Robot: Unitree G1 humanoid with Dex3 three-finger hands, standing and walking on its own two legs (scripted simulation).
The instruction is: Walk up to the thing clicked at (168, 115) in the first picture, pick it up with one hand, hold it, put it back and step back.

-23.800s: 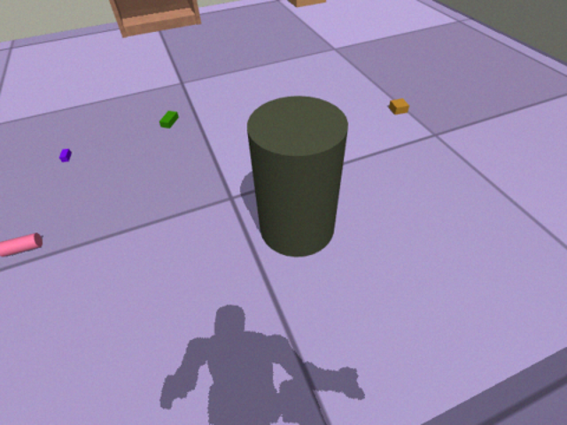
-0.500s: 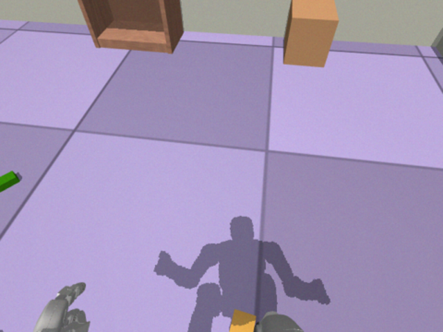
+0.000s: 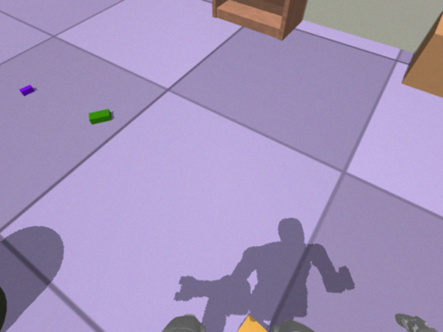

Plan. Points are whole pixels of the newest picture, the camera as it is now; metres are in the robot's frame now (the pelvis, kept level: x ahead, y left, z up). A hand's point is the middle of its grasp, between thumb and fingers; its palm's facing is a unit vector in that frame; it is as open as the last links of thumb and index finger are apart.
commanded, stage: walk up
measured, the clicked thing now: (100, 116) +1.29 +0.81 -0.73
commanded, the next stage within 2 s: stand in 1.82 s
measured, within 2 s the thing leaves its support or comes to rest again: neither
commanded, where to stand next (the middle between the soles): +0.08 +0.02 m, yaw +20 degrees
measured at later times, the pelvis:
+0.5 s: pelvis -0.03 -0.01 +0.01, yaw +13 degrees
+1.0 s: pelvis -0.02 +0.02 +0.00, yaw +19 degrees
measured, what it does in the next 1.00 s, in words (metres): steps on the spot, turning left: right foot, then left foot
